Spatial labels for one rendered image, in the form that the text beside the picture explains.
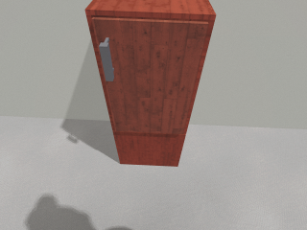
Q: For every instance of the handle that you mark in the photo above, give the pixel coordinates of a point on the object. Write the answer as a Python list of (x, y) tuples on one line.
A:
[(106, 60)]

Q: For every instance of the cupboard door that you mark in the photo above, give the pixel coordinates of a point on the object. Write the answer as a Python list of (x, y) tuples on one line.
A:
[(155, 63)]

